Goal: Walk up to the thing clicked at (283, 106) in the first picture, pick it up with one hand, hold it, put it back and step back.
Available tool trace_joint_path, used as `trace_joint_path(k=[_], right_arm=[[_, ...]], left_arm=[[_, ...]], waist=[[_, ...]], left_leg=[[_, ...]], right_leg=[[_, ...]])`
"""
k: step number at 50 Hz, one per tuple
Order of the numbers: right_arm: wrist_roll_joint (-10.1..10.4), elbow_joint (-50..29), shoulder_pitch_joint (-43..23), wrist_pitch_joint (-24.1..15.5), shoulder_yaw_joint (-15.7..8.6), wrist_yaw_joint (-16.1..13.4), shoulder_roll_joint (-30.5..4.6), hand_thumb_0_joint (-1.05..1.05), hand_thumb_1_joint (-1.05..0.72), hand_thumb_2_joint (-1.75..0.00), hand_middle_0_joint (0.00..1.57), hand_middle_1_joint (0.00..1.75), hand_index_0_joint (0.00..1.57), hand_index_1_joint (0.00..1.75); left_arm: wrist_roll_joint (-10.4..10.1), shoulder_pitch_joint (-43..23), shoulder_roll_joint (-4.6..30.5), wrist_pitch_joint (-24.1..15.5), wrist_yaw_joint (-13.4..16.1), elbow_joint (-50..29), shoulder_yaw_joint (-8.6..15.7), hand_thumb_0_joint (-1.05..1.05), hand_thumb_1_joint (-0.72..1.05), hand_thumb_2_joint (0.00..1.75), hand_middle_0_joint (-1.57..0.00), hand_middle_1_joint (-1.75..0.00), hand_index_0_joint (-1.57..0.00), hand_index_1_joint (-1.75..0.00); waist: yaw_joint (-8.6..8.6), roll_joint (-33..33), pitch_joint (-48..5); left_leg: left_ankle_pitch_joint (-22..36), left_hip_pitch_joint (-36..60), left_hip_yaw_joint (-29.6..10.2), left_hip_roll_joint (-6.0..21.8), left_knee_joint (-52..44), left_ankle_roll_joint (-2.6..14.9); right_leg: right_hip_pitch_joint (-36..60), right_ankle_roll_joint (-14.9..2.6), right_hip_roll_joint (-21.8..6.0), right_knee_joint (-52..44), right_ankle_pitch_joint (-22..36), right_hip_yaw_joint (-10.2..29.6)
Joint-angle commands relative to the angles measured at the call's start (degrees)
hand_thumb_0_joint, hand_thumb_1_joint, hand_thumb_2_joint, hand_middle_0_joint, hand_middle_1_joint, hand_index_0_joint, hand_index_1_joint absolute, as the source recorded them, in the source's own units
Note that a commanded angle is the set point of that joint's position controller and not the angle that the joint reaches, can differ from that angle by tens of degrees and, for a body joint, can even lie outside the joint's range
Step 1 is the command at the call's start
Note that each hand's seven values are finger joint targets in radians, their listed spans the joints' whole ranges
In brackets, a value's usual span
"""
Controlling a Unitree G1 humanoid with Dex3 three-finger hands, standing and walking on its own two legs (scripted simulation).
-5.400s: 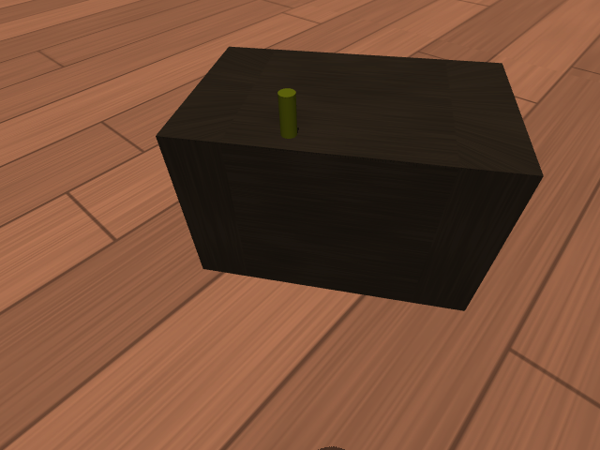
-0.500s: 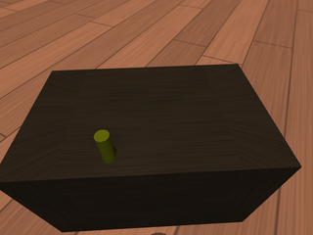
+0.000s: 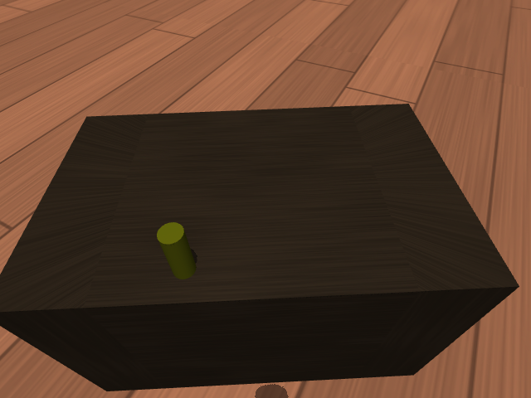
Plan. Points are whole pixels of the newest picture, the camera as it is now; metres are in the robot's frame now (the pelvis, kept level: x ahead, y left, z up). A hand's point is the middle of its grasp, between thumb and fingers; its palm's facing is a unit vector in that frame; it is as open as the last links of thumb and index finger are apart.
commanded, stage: stand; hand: left
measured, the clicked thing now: (178, 252) +0.42 +0.19 -0.07
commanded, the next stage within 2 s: rise first in 0.82 s
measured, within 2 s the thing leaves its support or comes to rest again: neither
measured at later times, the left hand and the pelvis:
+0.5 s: hand out of the picture +0.07 +0.25 -0.16, palm faces -0.02 -0.94 -0.34, open 7.4 cm; pelvis +0.00 +0.00 +0.00, yaw +0 degrees
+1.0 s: hand out of the picture +0.09 +0.25 -0.16, palm faces +0.04 -0.94 -0.33, open 7.8 cm; pelvis -0.01 +0.00 +0.00, yaw +0 degrees
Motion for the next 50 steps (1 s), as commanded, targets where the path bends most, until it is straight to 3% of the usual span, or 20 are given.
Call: trace_joint_path(k=[1, 3, 16, 26, 31, 35, 42, 45, 46, 47, 48, 49, 50], right_arm=[[0.1, -3.2, -1.8, -1.2, -2.3, -0.9, -12.6, 0.0, -0.9, -0.9, 0.2, 0.3, 0.2, 0.3], [0.2, -3.3, -2.0, -1.2, -2.3, -0.9, -12.5, 0.0, -0.9, -0.9, 0.2, 0.3, 0.2, 0.3], [0.1, -3.8, -1.8, -1.0, -2.3, -0.9, -12.2, 0.0, -0.9, -0.9, 0.2, 0.3, 0.2, 0.3], [0.1, -3.9, -1.5, -1.2, -2.3, -0.9, -12.4, 0.0, -0.9, -0.9, 0.2, 0.3, 0.2, 0.3], [0.1, -4.1, -1.2, -1.3, -2.2, -1.0, -12.1, 0.0, -0.9, -0.9, 0.2, 0.3, 0.2, 0.3], [0.1, -3.8, -1.0, -1.2, -2.3, -1.0, -12.4, 0.0, -0.9, -0.9, 0.2, 0.3, 0.2, 0.3], [0.2, -4.1, -1.1, -1.2, -2.3, -1.0, -12.2, 0.0, -0.9, -0.9, 0.2, 0.3, 0.2, 0.3], [0.0, -4.0, -0.7, -1.2, -2.3, -1.0, -12.4, 0.0, -0.9, -0.9, 0.2, 0.3, 0.2, 0.3], [0.1, -3.9, -0.8, -1.2, -2.3, -0.9, -12.4, 0.0, -0.82, -0.82, 0.12, 0.22, 0.12, 0.22], [5.6, -24.1, -20.9, -7.7, -0.8, -1.9, -1.9, 0.0, -0.74, -0.74, 0.05, 0.14, 0.05, 0.14], [6.2, -24.7, -18.0, -8.6, -0.5, -2.7, -3.6, 0.0, -0.66, -0.66, 0.05, 0.06, 0.05, 0.06], [5.6, -17.1, -10.6, -7.6, -4.0, -3.8, -9.1, 0.0, -0.58, -0.58, 0.05, 0.05, 0.05, 0.05], [5.2, -14.8, -8.3, -6.8, -5.9, -4.0, -10.5, 0.0, -0.5, -0.5, 0.05, 0.05, 0.05, 0.05]], left_arm=[[0.0, -0.8, 12.2, -0.9, 0.7, -3.1, 2.1, 0.0, 0.9, 0.9, -0.2, -0.3, -0.2, -0.3], [-0.1, -0.8, 12.2, -0.9, 0.7, -2.9, 2.2, 0.0, 0.9, 0.9, -0.2, -0.3, -0.2, -0.3], [0.1, -1.7, 12.4, -0.9, 0.7, -3.4, 2.4, 0.0, 0.9, 0.9, -0.2, -0.3, -0.2, -0.3], [0.1, -1.1, 12.3, -0.8, 0.5, -3.4, 2.5, 0.0, 0.9, 0.9, -0.2, -0.3, -0.2, -0.3], [0.2, -0.8, 12.4, -0.9, 0.6, -3.6, 2.5, 0.0, 0.9, 0.9, -0.2, -0.3, -0.2, -0.3], [0.1, -0.8, 12.4, -0.8, 0.6, -3.5, 2.4, 0.0, 0.9, 0.9, -0.2, -0.3, -0.2, -0.3], [0.1, -0.7, 12.6, -0.8, 0.7, -3.6, 2.4, 0.0, 0.9, 0.9, -0.2, -0.3, -0.2, -0.3], [0.2, -0.3, 12.5, -0.8, 0.6, -3.7, 2.4, 0.0, 0.9, 0.9, -0.2, -0.3, -0.2, -0.3], [0.3, -0.3, 12.4, -0.8, 0.6, -3.6, 2.3, 0.0, 0.82, 0.82, -0.12, -0.22, -0.12, -0.22], [-4.3, -20.4, 1.7, -5.8, 1.1, -23.7, 0.7, 0.0, 0.74, 0.74, -0.04, -0.14, -0.04, -0.14], [-6.2, -21.1, 5.4, -7.9, 2.5, -26.7, 1.1, 0.0, 0.66, 0.66, -0.07, -0.06, -0.04, -0.08], [-5.9, -15.4, 9.1, -7.7, 3.3, -20.1, 3.4, 0.0, 0.58, 0.58, -0.07, -0.06, -0.05, -0.09], [-5.9, -11.4, 12.3, -7.0, 3.6, -17.6, 6.5, 0.0, 0.5, 0.5, -0.07, -0.07, -0.06, -0.09]], waist=[[0.0, 0.8, -5.6], [0.06, 0.3, -6.0], [-0.13, 0.4, -4.7], [-0.01, 0.8, -4.7], [0.06, 0.6, -5.5], [-0.1, 0.3, -4.5], [-0.09, 0.2, -5.2], [0.0, 0.2, -4.6], [-0.05, 0.7, -4.3], [-2.12, 2.1, -5.5], [0.19, 0.1, -7.5], [-2.13, 1.4, -3.5], [-0.42, 1.5, -2.5]], left_leg=[[12.1, 4.5, -4.0, 6.1, -1.8, 2.21], [14.4, 5.7, -4.1, 6.4, -1.5, 2.19], [9.6, 4.1, -3.7, 5.7, -2.1, 2.37], [9.3, 4.4, -4.1, 5.8, -2.6, 2.41], [13.0, 5.4, -3.9, 6.1, -1.9, 2.43], [9.9, 5.0, -4.2, 6.0, -2.5, 2.26], [11.8, 4.9, -4.1, 6.0, -2.1, 2.47], [9.5, 4.6, -4.0, 5.9, -2.4, 2.57], [9.4, 4.3, -4.1, 5.9, -2.5, 2.49], [3.2, -1.4, 2.6, -1.2, 1.8, 0.82], [-0.3, 2.4, 1.9, -0.8, -0.7, 0.54], [-3.6, 1.4, 2.6, -0.9, -1.4, 0.67], [-2.7, -1.1, 3.0, -0.7, 0.2, 0.55]], right_leg=[[-0.5, -2.72, -5.2, -2.9, 11.2, 3.0], [-0.7, -2.78, -5.2, -2.5, 12.2, 3.0], [-0.4, -3.12, -5.4, -4.0, 9.6, 3.3], [-0.8, -3.21, -5.2, -3.9, 8.9, 3.2], [-0.5, -3.1, -5.1, -3.2, 11.3, 2.8], [-1.4, -3.13, -4.9, -3.5, 8.0, 3.0], [-0.6, -3.15, -5.1, -3.1, 9.7, 2.8], [-1.2, -3.1, -5.2, -3.8, 8.4, 3.1], [-1.1, -3.01, -5.1, -3.7, 8.6, 2.8], [-10.4, -2.48, 2.4, 2.0, 6.1, -1.8], [-6.7, -2.83, 2.4, 1.1, 2.4, -2.5], [-9.1, -3.01, 2.7, 0.4, 0.1, -2.2], [-9.2, -2.93, 3.0, 1.5, 0.4, -2.5]])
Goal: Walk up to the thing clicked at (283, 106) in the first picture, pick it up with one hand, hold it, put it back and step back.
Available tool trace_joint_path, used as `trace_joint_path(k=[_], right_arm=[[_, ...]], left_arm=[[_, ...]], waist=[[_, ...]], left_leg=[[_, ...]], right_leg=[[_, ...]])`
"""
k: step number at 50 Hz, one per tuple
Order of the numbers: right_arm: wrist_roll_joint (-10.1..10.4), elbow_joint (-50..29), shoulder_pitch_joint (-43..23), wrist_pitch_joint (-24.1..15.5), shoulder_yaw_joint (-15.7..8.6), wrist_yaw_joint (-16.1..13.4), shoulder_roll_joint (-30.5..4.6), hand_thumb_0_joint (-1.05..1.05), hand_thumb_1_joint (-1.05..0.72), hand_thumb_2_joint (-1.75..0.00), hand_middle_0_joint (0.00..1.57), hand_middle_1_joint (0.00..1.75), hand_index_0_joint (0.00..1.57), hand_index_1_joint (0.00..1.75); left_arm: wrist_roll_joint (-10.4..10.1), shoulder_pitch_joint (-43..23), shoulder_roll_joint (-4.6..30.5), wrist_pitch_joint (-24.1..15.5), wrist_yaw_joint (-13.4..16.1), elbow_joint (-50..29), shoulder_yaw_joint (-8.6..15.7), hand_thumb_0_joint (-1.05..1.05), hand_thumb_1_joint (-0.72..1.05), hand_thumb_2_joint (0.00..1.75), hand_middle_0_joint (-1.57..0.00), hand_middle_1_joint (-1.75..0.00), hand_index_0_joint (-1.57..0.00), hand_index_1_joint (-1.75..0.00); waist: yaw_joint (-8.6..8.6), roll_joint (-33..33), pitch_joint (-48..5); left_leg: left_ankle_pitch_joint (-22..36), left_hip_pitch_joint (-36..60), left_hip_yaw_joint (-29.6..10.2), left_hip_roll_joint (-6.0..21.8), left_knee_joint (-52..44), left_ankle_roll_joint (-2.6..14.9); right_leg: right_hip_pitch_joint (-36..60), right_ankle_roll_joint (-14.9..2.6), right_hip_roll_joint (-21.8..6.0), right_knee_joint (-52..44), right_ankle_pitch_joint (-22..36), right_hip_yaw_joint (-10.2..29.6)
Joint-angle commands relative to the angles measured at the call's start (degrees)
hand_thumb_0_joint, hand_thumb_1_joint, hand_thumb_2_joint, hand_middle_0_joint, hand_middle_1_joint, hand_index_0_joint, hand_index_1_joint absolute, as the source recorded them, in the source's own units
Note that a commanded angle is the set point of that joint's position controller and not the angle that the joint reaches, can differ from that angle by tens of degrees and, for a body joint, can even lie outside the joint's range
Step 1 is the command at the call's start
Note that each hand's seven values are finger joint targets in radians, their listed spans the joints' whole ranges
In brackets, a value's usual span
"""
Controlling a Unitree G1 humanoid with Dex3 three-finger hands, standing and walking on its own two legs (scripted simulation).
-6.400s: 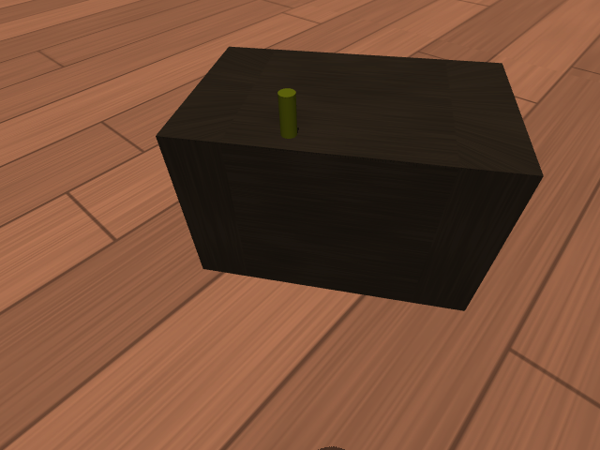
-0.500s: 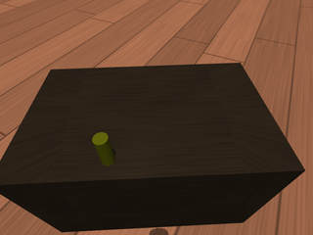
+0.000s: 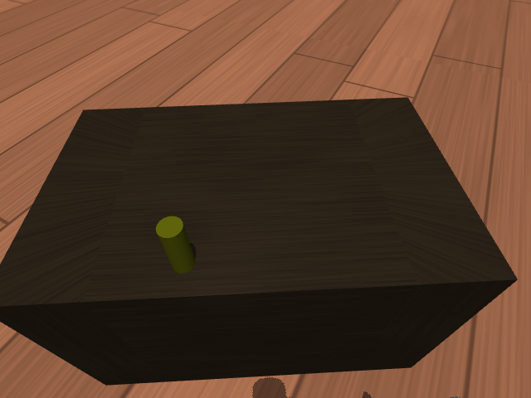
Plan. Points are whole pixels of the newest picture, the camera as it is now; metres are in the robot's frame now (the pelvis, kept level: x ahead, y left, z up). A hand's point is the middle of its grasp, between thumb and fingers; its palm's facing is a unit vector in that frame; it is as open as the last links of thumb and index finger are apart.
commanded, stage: rise first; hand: left
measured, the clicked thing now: (177, 246) +0.42 +0.19 -0.07
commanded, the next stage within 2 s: go down in 1.50 s
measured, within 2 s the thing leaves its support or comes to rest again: neither
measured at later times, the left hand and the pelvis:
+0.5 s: hand (117, 386) +0.19 +0.24 -0.08, palm faces +0.25 -0.90 -0.35, open 16.6 cm; pelvis +0.01 -0.01 +0.00, yaw -1 degrees
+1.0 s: hand (105, 370) +0.19 +0.24 -0.01, palm faces +0.28 -0.89 -0.35, open 17.5 cm; pelvis +0.01 -0.02 +0.00, yaw +0 degrees
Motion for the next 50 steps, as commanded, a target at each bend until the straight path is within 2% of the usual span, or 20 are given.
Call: trace_joint_path(k=[1, 3, 5, 7, 12, 14, 17, 18, 20, 22, 23, 27, 29, 32, 35, 37, 39, 45, 46, 50], right_arm=[[2.1, -8.2, -9.2, -4.7, -7.7, -3.0, -12.9, 0.0, -0.42, -0.42, 0.05, 0.05, 0.05, 0.05], [1.6, -10.4, -7.7, -5.4, -7.4, -3.6, -10.5, 0.0, -0.26, -0.26, 0.05, 0.05, 0.05, 0.05], [0.2, -8.9, -1.6, -4.7, -9.4, -3.4, -9.3, 0.0, -0.12, -0.21, 0.05, 0.05, 0.05, 0.05], [-0.5, -11.1, 2.5, -4.0, -11.0, -2.9, -9.0, 0.0, 0.0, -0.18, 0.05, 0.05, 0.05, 0.05], [0.0, -20.3, -1.6, -3.2, -7.0, -2.4, -3.2, 0.0, 0.22, -0.12, 0.05, 0.05, 0.05, 0.05], [-0.3, -23.3, -1.2, -3.4, -8.4, -2.7, -5.3, 0.0, 0.31, -0.09, 0.05, 0.05, 0.05, 0.05], [-0.3, -28.3, -3.4, -4.5, -7.0, -3.0, -3.8, 0.0, 0.41, -0.07, 0.05, 0.05, 0.05, 0.05], [-0.4, -29.9, -2.7, -4.8, -8.1, -3.4, -5.5, 0.0, 0.44, -0.06, 0.05, 0.05, 0.05, 0.05], [-0.6, -30.6, 0.5, -5.2, -6.3, -3.2, -2.4, 0.0, 0.48, -0.05, 0.05, 0.05, 0.05, 0.05], [-1.0, -32.6, 2.3, -5.6, -7.5, -3.7, -4.2, 0.0, 0.49, -0.05, 0.05, 0.05, 0.05, 0.05], [-1.0, -32.6, 2.4, -5.6, -6.8, -3.6, -3.2, 0.0, 0.49, -0.04, 0.05, 0.05, 0.05, 0.05], [-1.5, -30.3, 6.7, -5.1, -7.4, -3.7, -3.0, 0.0, 0.52, -0.04, 0.05, 0.05, 0.05, 0.05], [-1.5, -33.7, 5.9, -5.1, -8.2, -3.6, -3.9, 0.0, 0.52, -0.04, 0.05, 0.05, 0.05, 0.05], [-1.3, -30.5, 6.3, -4.6, -5.8, -3.1, -0.4, 0.0, 0.53, -0.03, 0.05, 0.05, 0.05, 0.05], [-1.4, -32.0, 2.8, -4.9, -6.3, -3.0, -1.3, 0.0, 0.52, -0.04, 0.05, 0.05, 0.05, 0.05], [-1.7, -31.8, 4.0, -5.0, -9.2, -3.3, -4.3, 0.0, 0.52, -0.04, 0.05, 0.05, 0.05, 0.05], [-1.7, -32.5, 4.1, -5.2, -7.6, -3.0, -2.4, 0.0, 0.52, -0.04, 0.05, 0.05, 0.05, 0.05], [-1.9, -31.9, 3.9, -4.9, -7.7, -3.1, -1.9, 0.0, 0.51, -0.04, 0.05, 0.05, 0.05, 0.05], [-2.1, -32.5, 4.1, -4.9, -9.3, -3.4, -3.6, 0.0, 0.51, -0.04, 0.05, 0.05, 0.05, 0.05], [-2.0, -30.9, 4.6, -4.7, -8.5, -3.0, -2.1, 0.0, 0.51, -0.04, 0.05, 0.05, 0.05, 0.05]], left_arm=[[-2.7, -11.0, 14.5, -5.2, 2.9, -14.0, 9.0, 0.0, 0.42, 0.42, -0.08, -0.08, -0.07, -0.09], [-2.1, -8.6, 10.7, -5.4, 3.5, -12.7, 7.3, 0.0, 0.26, 0.26, -0.08, -0.07, -0.07, -0.07], [-0.4, -5.0, 10.0, -4.8, 3.5, -10.1, 9.5, 0.0, 0.15, 0.23, -0.07, -0.07, -0.07, -0.07], [0.6, -0.3, 10.6, -4.4, 3.3, -13.8, 12.1, 0.0, 0.02, 0.17, -0.07, -0.07, -0.08, -0.06], [0.0, -2.0, 8.0, -4.2, 3.5, -24.2, 11.5, 0.0, -0.2, 0.1, -0.06, -0.07, -0.07, -0.06], [0.1, -2.3, 8.6, -4.4, 3.7, -27.2, 12.1, 0.0, -0.31, 0.08, -0.06, -0.06, -0.06, -0.05], [0.2, -4.3, 6.8, -5.5, 4.1, -32.8, 10.7, 0.0, -0.44, 0.05, -0.05, -0.06, -0.06, -0.06], [0.3, -4.2, 9.0, -5.8, 4.4, -34.5, 12.3, 0.0, -0.5, 0.04, -0.06, -0.06, -0.06, -0.06], [0.5, -2.2, 5.7, -6.0, 4.2, -36.8, 10.1, 0.0, -0.55, 0.02, -0.06, -0.06, -0.07, -0.06], [0.6, 0.1, 8.4, -6.1, 4.6, -38.3, 13.1, 0.0, -0.56, 0.02, -0.06, -0.06, -0.06, -0.05], [0.7, 0.9, 7.6, -6.2, 4.5, -39.7, 12.2, 0.0, -0.55, 0.02, -0.06, -0.06, -0.06, -0.05], [0.7, 4.4, 8.8, -6.3, 4.4, -42.3, 14.7, 0.0, -0.55, 0.01, -0.05, -0.06, -0.06, -0.05], [0.6, 5.6, 7.7, -6.1, 4.1, -44.1, 14.2, 0.0, -0.54, 0.01, -0.05, -0.06, -0.06, -0.05], [0.4, 6.5, 6.4, -6.4, 3.5, -46.7, 13.5, 0.0, -0.54, 0.01, -0.05, -0.05, -0.06, -0.05], [0.4, 5.6, 7.1, -6.7, 3.3, -50.0, 13.9, 0.0, -0.55, 0.01, -0.05, -0.06, -0.06, -0.05], [0.3, 7.4, 7.5, -6.9, 3.1, -51.1, 14.8, 0.0, -0.55, 0.02, -0.05, -0.06, -0.06, -0.05], [0.4, 7.7, 6.9, -7.3, 3.0, -53.8, 14.6, 0.0, -0.55, 0.02, -0.05, -0.06, -0.06, -0.05], [0.5, 10.6, 7.0, -8.3, 2.8, -56.8, 15.3, 0.0, -0.57, 0.03, -0.05, -0.06, -0.06, -0.06], [0.6, 10.4, 7.6, -8.4, 2.9, -57.6, 15.9, 0.0, -0.57, 0.03, -0.06, -0.06, -0.06, -0.06], [0.4, 11.1, 6.4, -8.9, 2.4, -59.5, 15.2, 0.0, -0.58, 0.03, -0.05, -0.06, -0.05, -0.06]], waist=[[0.06, 2.5, -9.2], [0.01, 1.5, -13.0], [-0.82, 0.8, -12.7], [0.65, 3.4, -16.8], [2.21, 2.8, -13.2], [1.43, 1.9, -12.1], [1.36, 1.8, -10.2], [1.17, 1.9, -10.8], [0.84, 2.0, -9.7], [1.01, 0.7, -11.7], [1.25, 1.2, -11.8], [1.3, 1.6, -9.7], [0.84, 0.8, -10.6], [1.8, 2.3, -7.0], [1.7, 2.3, -7.0], [1.32, 1.5, -7.6], [1.79, 1.6, -8.6], [2.05, 1.3, -8.4], [1.82, 1.0, -9.1], [2.23, 1.9, -6.0]], left_leg=[[1.8, 2.4, 2.7, -0.5, -1.2, 0.02], [6.4, 3.2, 2.7, -0.4, 0.2, 0.28], [7.2, 2.3, 2.3, -0.6, 1.0, 0.83], [10.2, 4.9, 2.7, -0.9, 0.8, 0.43], [9.1, 2.6, 3.8, -1.3, -0.3, 0.29], [6.9, 2.5, 3.8, -1.0, -1.1, 0.44], [4.4, 2.6, 3.6, -0.7, -1.9, 0.47], [4.8, 3.0, 3.5, -0.7, -1.8, 0.42], [5.1, 3.6, 3.5, -0.6, -1.7, 0.52], [7.9, 5.1, 3.6, -0.7, -1.1, 0.72], [9.1, 5.4, 3.7, -0.9, -0.8, 0.74], [10.2, 5.9, 4.1, -1.2, -0.6, 0.89], [11.2, 6.7, 4.2, -1.1, -0.5, 0.89], [10.5, 5.5, 4.3, -1.2, -1.0, 0.94], [8.9, 5.6, 4.1, -1.2, -1.2, 1.05], [9.2, 6.0, 3.9, -0.9, -1.3, 1.0], [10.5, 6.7, 3.8, -0.9, -1.2, 0.96], [11.3, 7.0, 3.9, -1.2, -0.8, 1.27], [12.1, 7.5, 3.9, -1.2, -0.8, 1.25], [9.0, 6.3, 3.7, -1.1, -1.8, 1.05]], right_leg=[[-5.6, -3.04, 3.4, -0.2, 4.5, -3.0], [-4.8, -2.73, 3.1, 1.2, 9.3, -2.5], [-6.7, -2.74, 3.5, 1.5, 10.2, -2.5], [-4.6, -2.98, 3.6, 1.3, 12.0, -2.5], [-4.6, -2.57, 3.1, -0.5, 10.6, -2.5], [-5.2, -2.51, 3.2, -1.0, 8.6, -2.5], [-5.3, -2.64, 3.2, -1.3, 6.1, -2.4], [-5.0, -2.67, 3.3, -1.3, 6.5, -2.4], [-4.9, -2.71, 3.3, -1.2, 6.9, -2.6], [-3.2, -2.46, 3.2, -0.9, 9.8, -2.4], [-2.7, -2.33, 3.0, -0.7, 11.1, -2.4], [-2.8, -2.08, 2.7, -1.0, 12.7, -2.3], [-2.0, -2.0, 2.8, -1.0, 13.8, -2.5], [-3.2, -2.12, 2.6, -1.4, 12.8, -2.8], [-3.4, -2.0, 2.4, -1.7, 11.5, -2.7], [-3.0, -2.15, 2.8, -1.7, 11.6, -2.9], [-1.8, -2.19, 2.9, -1.4, 12.5, -3.1], [-1.2, -1.92, 2.5, -1.3, 13.9, -2.9], [-1.1, -1.91, 2.5, -1.1, 14.7, -2.9], [-2.3, -2.21, 2.8, -1.8, 11.1, -3.3]])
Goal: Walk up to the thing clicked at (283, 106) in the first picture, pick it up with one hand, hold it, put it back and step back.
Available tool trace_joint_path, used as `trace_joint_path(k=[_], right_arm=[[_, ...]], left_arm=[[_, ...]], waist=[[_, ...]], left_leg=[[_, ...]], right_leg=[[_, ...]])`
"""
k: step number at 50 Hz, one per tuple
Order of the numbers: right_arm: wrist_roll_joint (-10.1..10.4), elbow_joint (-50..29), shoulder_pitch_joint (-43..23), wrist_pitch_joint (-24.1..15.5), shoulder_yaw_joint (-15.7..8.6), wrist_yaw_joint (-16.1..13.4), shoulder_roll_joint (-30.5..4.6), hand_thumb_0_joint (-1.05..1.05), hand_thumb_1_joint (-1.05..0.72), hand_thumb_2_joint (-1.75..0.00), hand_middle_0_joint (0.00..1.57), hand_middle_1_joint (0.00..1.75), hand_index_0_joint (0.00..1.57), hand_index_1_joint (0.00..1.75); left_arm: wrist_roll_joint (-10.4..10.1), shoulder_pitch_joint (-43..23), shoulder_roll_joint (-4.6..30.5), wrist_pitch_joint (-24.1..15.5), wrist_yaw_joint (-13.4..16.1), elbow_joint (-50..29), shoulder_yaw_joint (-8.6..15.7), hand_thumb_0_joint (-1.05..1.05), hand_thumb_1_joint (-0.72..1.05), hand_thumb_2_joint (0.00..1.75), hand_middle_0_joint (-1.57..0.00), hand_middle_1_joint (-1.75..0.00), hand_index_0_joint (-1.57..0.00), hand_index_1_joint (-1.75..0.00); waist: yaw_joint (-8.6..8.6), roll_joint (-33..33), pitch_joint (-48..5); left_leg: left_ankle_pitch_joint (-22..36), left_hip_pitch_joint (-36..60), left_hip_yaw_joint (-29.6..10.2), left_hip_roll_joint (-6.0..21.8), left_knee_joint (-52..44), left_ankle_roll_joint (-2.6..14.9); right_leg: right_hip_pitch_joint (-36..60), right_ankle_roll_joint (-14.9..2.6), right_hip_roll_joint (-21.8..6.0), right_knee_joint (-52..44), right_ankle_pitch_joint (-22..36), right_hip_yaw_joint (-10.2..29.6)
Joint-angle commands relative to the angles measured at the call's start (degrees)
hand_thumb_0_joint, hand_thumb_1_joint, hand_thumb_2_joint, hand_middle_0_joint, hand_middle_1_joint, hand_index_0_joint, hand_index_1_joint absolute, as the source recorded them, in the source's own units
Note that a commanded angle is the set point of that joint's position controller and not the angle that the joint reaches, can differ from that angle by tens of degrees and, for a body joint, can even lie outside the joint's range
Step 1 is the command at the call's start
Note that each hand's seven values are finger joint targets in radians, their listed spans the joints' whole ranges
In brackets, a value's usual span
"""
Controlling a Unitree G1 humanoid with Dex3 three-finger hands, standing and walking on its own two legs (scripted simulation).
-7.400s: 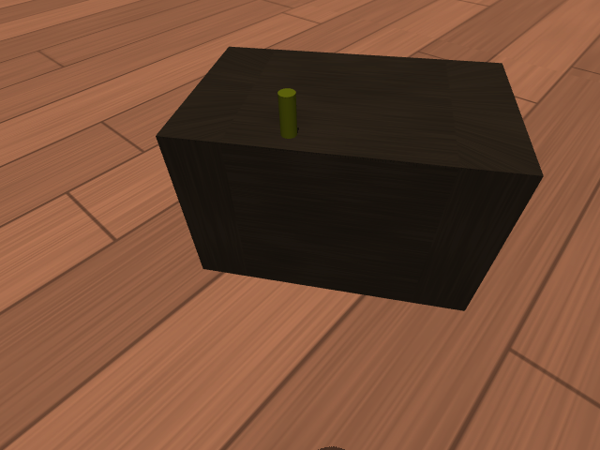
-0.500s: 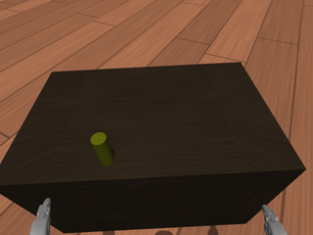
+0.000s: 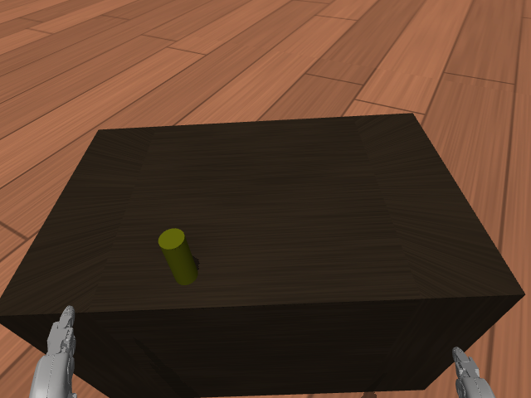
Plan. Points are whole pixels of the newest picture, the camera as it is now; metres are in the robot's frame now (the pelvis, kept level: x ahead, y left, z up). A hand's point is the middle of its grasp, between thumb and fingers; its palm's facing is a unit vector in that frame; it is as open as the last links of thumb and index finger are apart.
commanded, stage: rise first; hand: left
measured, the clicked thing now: (179, 258) +0.41 +0.21 -0.06
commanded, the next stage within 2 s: go down in 0.50 s
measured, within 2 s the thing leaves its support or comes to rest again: neither
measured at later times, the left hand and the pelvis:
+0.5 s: hand (87, 378) +0.17 +0.26 +0.03, palm faces +0.29 -0.89 -0.36, open 17.6 cm; pelvis -0.01 +0.00 +0.00, yaw +0 degrees
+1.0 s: hand (66, 322) +0.23 +0.30 +0.05, palm faces +0.30 -0.93 -0.19, open 17.6 cm; pelvis -0.01 +0.01 -0.01, yaw +1 degrees
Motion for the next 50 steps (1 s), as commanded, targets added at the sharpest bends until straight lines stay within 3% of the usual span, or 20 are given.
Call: trace_joint_path(k=[1, 3, 6, 7, 8, 13, 16, 18, 19, 22, 23, 25, 31, 32, 34, 36, 39, 45, 48, 50], right_arm=[[0.2, -7.3, -5.4, -3.0, -3.5, -0.5, -8.3, 0.0, 0.5, -0.05, 0.05, 0.05, 0.05, 0.05], [0.2, -8.7, -4.8, -3.2, -1.9, -0.2, -6.5, 0.0, 0.5, -0.05, 0.05, 0.05, 0.05, 0.05], [0.1, -11.2, -4.5, -3.7, -5.4, -0.5, -10.5, 0.0, 0.51, -0.05, 0.05, 0.05, 0.05, 0.05], [0.2, -9.6, -4.3, -3.7, -2.9, -0.2, -7.6, 0.0, 0.5, -0.05, 0.05, 0.05, 0.05, 0.05], [0.2, -8.5, -3.4, -3.7, -4.4, -0.4, -8.5, 0.0, 0.5, -0.05, 0.05, 0.05, 0.05, 0.05], [0.3, -8.7, -4.5, -4.2, -2.2, 0.1, -5.6, 0.0, 0.5, -0.05, 0.05, 0.05, 0.05, 0.05], [0.3, -11.0, -4.6, -4.5, -4.3, -0.2, -8.7, 0.0, 0.51, -0.05, 0.05, 0.05, 0.05, 0.05], [0.2, -8.0, -3.9, -4.4, -2.8, 0.1, -6.5, 0.0, 0.5, -0.05, 0.05, 0.05, 0.05, 0.05], [0.0, -7.1, -3.4, -4.5, -4.6, -0.1, -8.1, 0.0, 0.5, -0.06, 0.05, 0.05, 0.05, 0.05], [0.1, -7.7, -5.3, -4.9, -2.8, 0.2, -6.6, 0.0, 0.49, -0.06, 0.05, 0.05, 0.05, 0.05], [0.2, -6.9, -4.6, -4.9, -4.3, 0.1, -7.5, 0.0, 0.5, -0.06, 0.05, 0.05, 0.05, 0.05], [0.2, -7.3, -5.4, -5.3, -2.6, 0.4, -5.9, 0.0, 0.51, -0.06, 0.05, 0.05, 0.05, 0.05], [0.2, -6.5, -4.8, -5.1, -4.2, 0.2, -7.5, 0.0, 0.51, -0.05, 0.05, 0.05, 0.05, 0.05], [-0.4, -7.1, -8.0, -5.3, -0.1, 1.3, -3.1, 0.0, 0.49, -0.06, 0.05, 0.05, 0.05, 0.05], [-0.6, -7.5, -7.4, -5.7, -4.4, 0.6, -8.6, 0.0, 0.49, -0.06, 0.05, 0.05, 0.05, 0.05], [-0.7, -8.9, -5.8, -5.6, -1.3, 0.9, -5.7, 0.0, 0.5, -0.05, 0.05, 0.05, 0.05, 0.05], [-0.7, -7.4, -4.9, -5.1, -3.1, 0.4, -6.8, 0.0, 0.52, -0.05, 0.05, 0.05, 0.05, 0.05], [0.1, -6.9, -4.3, -5.5, -2.2, -0.2, -6.4, 0.0, 0.52, -0.05, 0.05, 0.05, 0.05, 0.05], [0.7, -4.5, -5.8, -5.4, -0.9, -0.5, -6.1, 0.0, 0.51, -0.05, 0.05, 0.05, 0.05, 0.05], [0.8, -7.1, -7.6, -5.7, -0.4, -0.8, -5.9, 0.0, 0.5, -0.06, 0.05, 0.05, 0.05, 0.05]], left_arm=[[-0.3, -3.5, 10.8, -3.9, 0.3, -13.5, 5.3, 0.0, -0.58, 0.03, -0.06, -0.06, -0.06, -0.06], [-0.2, -2.0, 10.1, -4.2, 0.1, -14.3, 5.1, 0.0, -0.59, 0.03, -0.06, -0.06, -0.06, -0.06], [-0.3, -1.2, 11.0, -4.9, 0.1, -15.1, 6.4, 0.0, -0.58, 0.04, -0.06, -0.06, -0.05, -0.06], [-0.3, -1.0, 10.3, -5.2, -0.1, -16.3, 5.4, 0.0, -0.58, 0.03, -0.06, -0.06, -0.06, -0.06], [-0.3, -1.4, 10.7, -5.3, -0.1, -16.6, 6.3, 0.0, -0.59, 0.04, -0.06, -0.06, -0.06, -0.06], [-0.2, -0.2, 9.5, -6.1, -0.3, -17.9, 5.3, 0.0, -0.6, 0.05, -0.06, -0.06, -0.05, -0.07], [-0.3, -0.2, 10.6, -6.7, -0.3, -19.4, 6.2, 0.0, -0.58, 0.05, -0.06, -0.06, -0.05, -0.07], [-0.3, -0.3, 10.5, -6.9, -0.4, -19.1, 6.5, 0.0, -0.59, 0.05, -0.06, -0.06, -0.06, -0.07], [-0.3, -1.3, 10.8, -7.0, -0.3, -19.0, 6.8, 0.0, -0.6, 0.06, -0.06, -0.07, -0.06, -0.07], [-0.3, -1.4, 10.8, -7.5, -0.4, -19.9, 7.2, 0.0, -0.61, 0.06, -0.07, -0.07, -0.06, -0.08], [-0.4, 0.2, 11.0, -7.6, -0.4, -19.4, 7.2, 0.0, -0.6, 0.06, -0.06, -0.07, -0.06, -0.07], [-0.3, 0.6, 9.3, -8.0, -0.7, -21.3, 5.3, 0.0, -0.59, 0.06, -0.06, -0.07, -0.06, -0.07], [-0.3, 0.2, 11.1, -8.3, -0.6, -18.4, 7.8, 0.0, -0.61, 0.0, -0.06, -0.06, -0.08, -0.06], [-2.4, -4.2, 3.0, -10.1, -2.2, -21.5, 4.4, 0.0, -0.61, 0.04, -0.07, -0.08, -0.07, -0.08], [-2.7, -4.7, 10.2, -11.0, -2.4, -19.5, 11.1, 0.0, -0.61, 0.03, -0.07, -0.09, -0.07, -0.09], [-1.7, -5.8, 10.4, -11.7, -3.4, -17.2, 9.9, 0.0, -0.61, 0.02, -0.07, -0.08, -0.07, -0.08], [-1.9, -12.6, 13.0, -12.8, -4.8, -15.4, 12.0, 0.0, -0.61, 0.05, -0.06, -0.09, -0.06, -0.09], [-7.4, -22.2, 16.0, -14.0, -10.9, -5.8, 15.9, 0.0, -0.59, 0.07, -0.04, -0.08, -0.05, -0.08], [-9.9, -25.5, 17.8, -13.4, -16.1, 2.4, 16.1, 0.0, -0.59, 0.08, -0.04, -0.08, -0.05, -0.08], [-11.1, -31.1, 20.1, -13.7, -19.2, 0.4, 16.8, 0.0, -0.58, 0.09, -0.03, -0.06, -0.03, -0.07]], waist=[[0.18, 1.3, -3.9], [0.59, -0.7, -4.0], [-0.65, -1.6, -5.2], [0.14, -0.7, -4.4], [-0.37, 0.4, -3.6], [0.62, -0.1, -2.9], [-0.06, -0.7, -4.5], [0.76, 0.8, -2.2], [-0.04, 0.5, -1.8], [0.7, 0.8, -1.8], [0.3, 0.5, -1.3], [0.47, 0.4, -2.7], [0.72, -0.1, -2.6], [-0.04, -1.2, -4.0], [0.26, -0.7, -5.8], [-0.4, -2.7, -5.0], [-1.39, -0.4, -6.4], [-3.42, -0.1, -7.7], [-2.77, 1.5, -7.0], [-2.33, 2.2, -10.5]], left_leg=[[9.3, 5.0, 3.9, -2.1, -2.7, 2.2], [9.0, 4.6, 3.8, -2.1, -2.5, 2.45], [9.0, 5.6, 3.9, -2.0, -2.3, 2.48], [8.8, 5.4, 3.8, -2.1, -2.4, 2.52], [8.8, 5.5, 4.0, -2.2, -2.6, 2.44], [7.1, 4.3, 3.9, -2.3, -2.6, 2.59], [8.0, 5.4, 3.7, -2.2, -2.6, 2.54], [6.5, 4.2, 3.9, -2.4, -2.8, 2.49], [5.6, 4.0, 3.9, -2.3, -2.9, 2.45], [3.6, 3.7, 3.7, -2.3, -3.2, 2.48], [3.2, 3.6, 3.7, -2.3, -3.4, 2.54], [4.9, 4.5, 3.7, -2.3, -3.0, 2.63], [5.6, 4.3, 3.5, -2.3, -3.0, 2.45], [3.8, 1.5, 3.0, -2.4, -0.2, 2.33], [3.1, 1.5, 2.9, -2.3, 0.2, 2.23], [1.5, 0.8, 2.9, -2.5, 1.1, 2.66], [2.6, 0.9, 2.7, -2.8, 2.1, 2.46], [2.2, -0.2, 2.1, -2.5, 3.5, 2.74], [2.5, -1.8, 1.8, -2.3, 3.7, 2.6], [3.9, -0.9, 1.7, -2.5, 4.1, 2.61]], right_leg=[[-3.4, -1.21, 1.7, -4.4, 12.3, -3.1], [-2.9, -1.04, 1.7, -4.7, 11.9, -3.4], [-2.4, -0.99, 1.9, -4.6, 12.1, -3.2], [-2.6, -1.04, 1.8, -4.6, 11.8, -3.3], [-3.2, -1.13, 1.7, -4.6, 12.0, -3.1], [-3.3, -1.14, 1.7, -4.9, 10.0, -3.3], [-2.9, -1.19, 1.9, -4.7, 10.7, -3.4], [-3.7, -1.16, 1.7, -5.0, 9.2, -3.3], [-4.1, -1.13, 1.8, -5.0, 8.5, -3.3], [-4.5, -1.24, 1.8, -5.3, 6.2, -3.4], [-5.0, -1.31, 1.8, -5.4, 5.9, -3.4], [-4.3, -1.27, 1.8, -5.0, 7.4, -3.4], [-4.5, -1.27, 1.8, -4.7, 7.9, -3.5], [-6.1, -0.79, 1.8, -3.1, 6.1, -3.2], [-6.1, -0.85, 1.8, -2.7, 5.2, -3.0], [-7.0, -0.57, 1.3, -2.9, 3.9, -2.5], [-7.8, -0.56, 1.1, -1.5, 5.8, -2.2], [-9.4, -0.43, 0.9, 0.1, 7.0, -2.0], [-10.6, -0.86, 1.0, 1.1, 6.9, -2.1], [-9.8, -1.0, 1.0, 1.5, 8.1, -1.9]])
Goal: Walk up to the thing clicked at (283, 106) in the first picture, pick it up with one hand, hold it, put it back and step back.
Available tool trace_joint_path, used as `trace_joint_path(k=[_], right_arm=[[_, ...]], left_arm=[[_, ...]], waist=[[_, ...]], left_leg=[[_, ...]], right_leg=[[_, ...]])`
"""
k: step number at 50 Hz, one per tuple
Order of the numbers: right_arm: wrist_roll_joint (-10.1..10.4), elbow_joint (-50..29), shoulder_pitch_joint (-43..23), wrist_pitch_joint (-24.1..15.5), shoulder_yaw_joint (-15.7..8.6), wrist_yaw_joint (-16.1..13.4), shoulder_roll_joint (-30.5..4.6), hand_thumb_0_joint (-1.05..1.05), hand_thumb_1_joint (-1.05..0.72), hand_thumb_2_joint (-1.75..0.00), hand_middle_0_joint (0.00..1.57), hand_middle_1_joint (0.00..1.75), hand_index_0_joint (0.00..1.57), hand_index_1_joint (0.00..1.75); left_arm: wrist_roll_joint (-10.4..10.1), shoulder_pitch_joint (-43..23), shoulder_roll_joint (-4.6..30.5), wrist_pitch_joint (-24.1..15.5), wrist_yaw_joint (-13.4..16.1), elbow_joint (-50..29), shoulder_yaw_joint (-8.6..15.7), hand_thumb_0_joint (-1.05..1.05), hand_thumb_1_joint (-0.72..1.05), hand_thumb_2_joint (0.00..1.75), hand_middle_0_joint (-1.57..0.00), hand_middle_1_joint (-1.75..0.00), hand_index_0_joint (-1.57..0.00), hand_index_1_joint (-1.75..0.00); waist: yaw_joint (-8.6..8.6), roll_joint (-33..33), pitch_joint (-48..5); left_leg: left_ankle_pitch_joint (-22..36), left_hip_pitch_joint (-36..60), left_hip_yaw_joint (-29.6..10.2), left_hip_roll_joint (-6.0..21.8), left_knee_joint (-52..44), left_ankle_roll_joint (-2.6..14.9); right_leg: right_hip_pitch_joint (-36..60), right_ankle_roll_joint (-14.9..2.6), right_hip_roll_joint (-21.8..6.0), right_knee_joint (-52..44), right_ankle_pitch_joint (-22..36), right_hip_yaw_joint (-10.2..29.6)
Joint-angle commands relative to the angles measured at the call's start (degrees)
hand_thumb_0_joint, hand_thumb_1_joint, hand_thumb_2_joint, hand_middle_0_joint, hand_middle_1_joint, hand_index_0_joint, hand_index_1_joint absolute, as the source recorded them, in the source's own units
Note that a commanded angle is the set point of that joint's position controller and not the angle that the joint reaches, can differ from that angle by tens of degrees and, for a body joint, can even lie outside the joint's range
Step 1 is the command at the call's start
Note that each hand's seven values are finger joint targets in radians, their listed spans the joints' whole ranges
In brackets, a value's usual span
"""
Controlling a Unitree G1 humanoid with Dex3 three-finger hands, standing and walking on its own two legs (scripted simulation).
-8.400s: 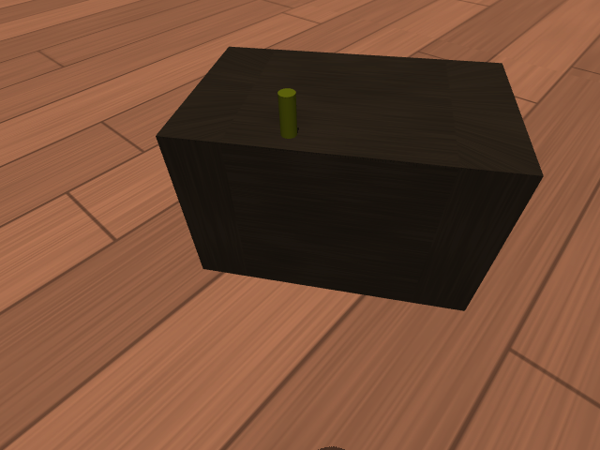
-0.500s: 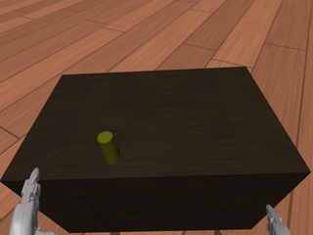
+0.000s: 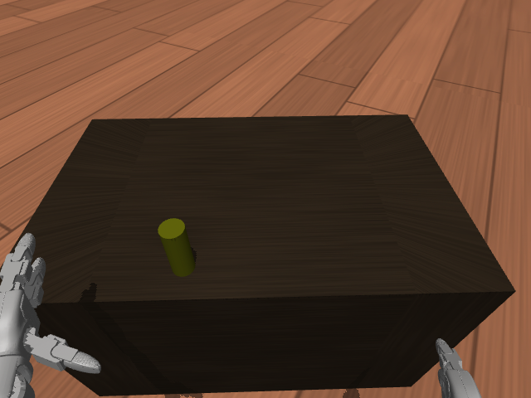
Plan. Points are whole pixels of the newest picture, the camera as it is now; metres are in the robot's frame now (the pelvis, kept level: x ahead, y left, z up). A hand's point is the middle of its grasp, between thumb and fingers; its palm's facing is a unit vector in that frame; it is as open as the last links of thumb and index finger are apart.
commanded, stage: go down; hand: left
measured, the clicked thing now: (178, 248) +0.43 +0.19 -0.05
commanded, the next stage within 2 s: none
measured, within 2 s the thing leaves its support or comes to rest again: neither
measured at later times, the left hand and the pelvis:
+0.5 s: hand (59, 283) +0.29 +0.32 +0.06, palm faces +0.18 -0.98 -0.04, open 17.5 cm; pelvis +0.01 +0.01 -0.01, yaw -1 degrees
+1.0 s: hand (50, 251) +0.34 +0.35 +0.06, palm faces +0.15 -0.99 -0.01, open 17.6 cm; pelvis +0.00 +0.01 -0.02, yaw -2 degrees
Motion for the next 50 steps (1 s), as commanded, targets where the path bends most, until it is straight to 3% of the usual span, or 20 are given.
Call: trace_joint_path(k=[1, 6, 10, 14, 19, 20, 22, 23, 24, 28, 29, 31, 32, 34, 36, 37, 42, 44, 46, 50], right_arm=[[0.8, -8.9, -5.7, -2.8, -1.4, -1.4, -7.9, 0.0, 0.51, -0.06, 0.05, 0.05, 0.05, 0.05], [0.5, -10.2, -2.9, -2.9, -2.2, -1.5, -10.8, 0.0, 0.51, -0.06, 0.05, 0.05, 0.05, 0.05], [0.3, -10.8, -2.2, -2.7, -1.2, -1.2, -9.4, 0.0, 0.51, -0.06, 0.05, 0.05, 0.05, 0.05], [0.1, -11.7, -2.7, -2.7, -2.5, -1.4, -11.3, 0.0, 0.51, -0.06, 0.05, 0.05, 0.05, 0.05], [-0.1, -9.9, -2.7, -2.7, -3.0, -2.0, -11.6, 0.0, 0.5, -0.06, 0.05, 0.05, 0.05, 0.05], [-0.2, -9.1, -1.4, -2.6, -3.1, -2.0, -11.4, 0.0, 0.51, -0.06, 0.05, 0.05, 0.05, 0.05], [-0.2, -9.5, -1.7, -2.6, -1.0, -1.9, -9.1, 0.0, 0.51, -0.06, 0.05, 0.05, 0.05, 0.05], [-0.3, -9.1, -1.6, -2.7, -3.0, -2.2, -11.2, 0.0, 0.5, -0.06, 0.05, 0.05, 0.05, 0.05], [-0.2, -7.9, -1.4, -2.9, -1.6, -2.2, -9.9, 0.0, 0.51, -0.06, 0.05, 0.05, 0.05, 0.05], [-0.2, -7.3, -2.8, -3.8, 0.4, -2.1, -8.6, 0.0, 0.51, -0.06, 0.05, 0.05, 0.05, 0.05], [-0.3, -6.7, -2.2, -4.0, -0.8, -2.4, -10.2, 0.0, 0.51, -0.06, 0.05, 0.05, 0.05, 0.05], [-0.4, -7.6, -2.5, -4.4, 1.3, -2.1, -8.8, 0.0, 0.52, -0.06, 0.05, 0.05, 0.05, 0.05], [-0.5, -9.7, -2.4, -4.6, -0.7, -2.4, -11.8, 0.0, 0.52, -0.06, 0.05, 0.05, 0.05, 0.05], [-0.7, -9.9, -0.6, -4.8, 1.2, -2.1, -10.3, 0.0, 0.52, -0.06, 0.05, 0.05, 0.05, 0.05], [-0.6, -9.4, -0.1, -5.1, 0.4, -2.4, -11.4, 0.0, 0.52, -0.06, 0.05, 0.05, 0.05, 0.05], [-0.9, -9.9, -1.4, -5.3, 1.1, -2.3, -10.7, 0.0, 0.53, -0.06, 0.05, 0.05, 0.05, 0.05], [-0.8, -12.4, -3.3, -5.9, 1.6, -2.9, -11.1, 0.0, 0.52, -0.06, 0.05, 0.05, 0.05, 0.05], [-0.9, -15.2, -3.1, -6.2, 0.1, -3.3, -13.3, 0.0, 0.52, -0.06, 0.05, 0.05, 0.05, 0.05], [-0.9, -13.7, -1.2, -5.9, 1.9, -2.9, -11.3, 0.0, 0.53, -0.06, 0.05, 0.05, 0.05, 0.05], [-0.9, -15.2, -0.4, -6.3, 2.9, -2.9, -10.0, 0.0, 0.52, -0.06, 0.05, 0.05, 0.05, 0.05]], left_arm=[[-3.6, -15.1, 16.5, -2.9, -6.9, -3.7, 5.7, 0.0, -0.57, 0.08, -0.04, -0.06, -0.04, -0.07], [-6.9, -16.8, 20.1, -3.3, -11.5, 1.7, 9.9, 0.0, -0.56, 0.07, -0.04, -0.06, -0.04, -0.06], [-7.0, -17.3, 17.1, -3.9, -12.9, 1.2, 7.7, 0.0, -0.49, 0.07, -0.04, -0.04, -0.04, -0.05], [-6.8, -19.9, 20.3, -4.6, -12.7, -1.1, 9.7, 0.0, -0.55, 0.06, -0.05, -0.04, -0.05, -0.05], [-7.4, -22.1, 19.0, -4.6, -13.0, 1.5, 8.9, 0.0, -0.56, 0.06, -0.05, -0.05, -0.05, -0.05], [-7.2, -24.3, 22.1, -5.0, -12.9, -1.9, 10.8, 0.0, -0.55, 0.07, -0.05, -0.05, -0.05, -0.05], [-7.0, -25.6, 22.5, -5.2, -13.6, -1.1, 10.9, 0.0, -0.56, 0.07, -0.05, -0.06, -0.05, -0.06], [-7.3, -26.3, 22.5, -5.2, -14.3, 2.1, 10.8, 0.0, -0.55, 0.07, -0.05, -0.06, -0.05, -0.06], [-7.8, -28.5, 22.7, -5.3, -15.0, 1.9, 10.7, 0.0, -0.54, 0.07, -0.05, -0.06, -0.05, -0.06], [-8.9, -32.0, 24.6, -5.2, -18.4, 8.4, 11.3, 0.0, -0.59, 0.07, -0.05, -0.06, -0.05, -0.06], [-8.7, -32.1, 25.2, -4.7, -19.2, 11.2, 11.0, 0.0, -0.58, 0.08, -0.05, -0.06, -0.05, -0.06], [-8.9, -34.2, 26.9, -4.5, -20.2, 12.0, 11.6, 0.0, -0.6, 0.08, -0.05, -0.06, -0.05, -0.06], [-8.9, -33.9, 28.7, -4.2, -20.4, 13.6, 12.8, 0.0, -0.61, 0.07, -0.05, -0.05, -0.05, -0.06], [-8.9, -34.2, 28.8, -3.7, -21.1, 16.3, 13.0, 0.0, -0.61, 0.07, -0.05, -0.06, -0.05, -0.06], [-8.9, -36.4, 30.7, -3.6, -21.7, 18.6, 13.4, 0.0, -0.58, 0.07, -0.05, -0.06, -0.05, -0.06], [-8.6, -39.7, 33.2, -4.3, -21.5, 13.9, 14.8, 0.0, -0.59, 0.08, -0.05, -0.06, -0.05, -0.06], [-8.1, -37.8, 33.1, -4.0, -21.6, 21.8, 14.6, 0.0, -0.6, 0.08, -0.05, -0.06, -0.05, -0.07], [-7.9, -41.4, 36.7, -4.2, -21.7, 19.3, 16.0, 0.0, -0.6, 0.08, -0.05, -0.06, -0.05, -0.07], [-7.5, -41.2, 37.0, -3.8, -21.8, 20.6, 16.2, 0.0, -0.57, 0.09, -0.04, -0.06, -0.04, -0.07], [-7.6, -42.0, 37.6, -3.9, -22.6, 19.6, 16.8, 0.0, -0.57, 0.09, -0.05, -0.06, -0.04, -0.07]], waist=[[-0.51, 5.0, -7.5], [0.39, 3.9, -12.0], [1.09, 6.7, -13.6], [1.07, 7.9, -14.4], [-0.27, 5.0, -12.9], [0.05, 6.6, -14.2], [-0.12, 7.3, -15.5], [-1.64, 6.2, -13.9], [-1.75, 6.1, -13.8], [-2.38, 6.1, -11.6], [-3.3, 6.3, -11.6], [-2.56, 7.2, -12.3], [-2.72, 6.6, -15.0], [-2.58, 7.0, -15.9], [-2.85, 7.5, -16.6], [-2.1, 8.4, -18.3], [-1.99, 4.9, -17.0], [-2.61, 7.6, -21.0], [-1.48, 8.9, -19.6], [-2.02, 10.0, -21.9]], left_leg=[[6.0, 5.6, 2.9, -2.0, -3.7, 2.09], [11.7, 5.7, 2.5, -1.3, -2.2, 1.86], [15.1, 6.7, 2.4, -0.9, -1.7, 1.32], [13.7, 6.6, 2.2, -0.4, -1.7, 0.9], [11.5, 5.2, 2.4, -0.6, -0.7, 1.57], [12.0, 5.5, 2.4, -0.7, -0.5, 1.51], [13.7, 6.0, 2.3, -0.6, 0.4, 1.56], [12.9, 5.5, 2.3, -0.5, 0.4, 1.62], [12.6, 5.3, 2.3, -0.6, 0.7, 1.79], [6.8, 2.1, 2.2, -0.9, 1.2, 2.12], [5.0, 1.8, 2.2, -0.9, 1.2, 2.09], [2.8, 0.4, 2.2, -1.2, 1.9, 2.13], [3.8, 1.7, 2.0, -1.0, 2.3, 2.11], [5.1, 1.7, 1.6, -0.8, 3.1, 2.02], [6.2, 1.5, 1.4, -0.7, 4.1, 2.06], [6.7, 1.4, 1.3, -0.8, 4.7, 1.98], [1.8, -3.0, 1.4, -1.1, 5.8, 2.31], [2.1, -1.6, 1.4, -1.0, 6.5, 2.01], [3.8, -2.8, 0.7, -0.6, 6.8, 1.6], [6.3, -1.7, 1.1, -0.6, 8.4, 1.74]], right_leg=[[-4.0, -1.65, 1.5, -5.3, 10.0, -1.0], [-2.1, -1.86, 2.2, -3.2, 14.3, -1.4], [-3.1, -2.41, 2.6, -2.1, 15.0, -1.4], [-3.4, -2.59, 3.0, -1.9, 13.3, -1.6], [-5.2, -1.95, 2.8, -2.0, 13.1, -1.1], [-5.0, -2.11, 2.7, -1.7, 13.9, -1.1], [-5.3, -2.11, 2.7, -1.0, 15.1, -1.1], [-6.3, -1.94, 2.9, -1.0, 14.7, -1.1], [-6.6, -1.83, 2.7, -0.9, 14.8, -1.1], [-10.4, -1.79, 2.6, -0.3, 10.7, -0.9], [-11.7, -1.93, 2.7, -0.3, 9.2, -0.9], [-12.7, -2.01, 2.5, 0.2, 7.4, -0.8], [-12.2, -1.96, 2.6, 0.6, 8.1, -0.8], [-12.8, -1.98, 2.8, 1.4, 8.6, -1.0], [-14.1, -1.99, 2.8, 2.2, 8.8, -1.0], [-14.4, -2.09, 2.8, 2.8, 9.4, -1.0], [-15.6, -1.98, 2.8, 3.4, 5.1, -0.4], [-15.8, -2.0, 2.8, 4.0, 5.3, -0.3], [-17.2, -2.37, 3.2, 5.3, 5.7, -0.9], [-17.8, -2.2, 3.3, 6.2, 7.5, -0.9]])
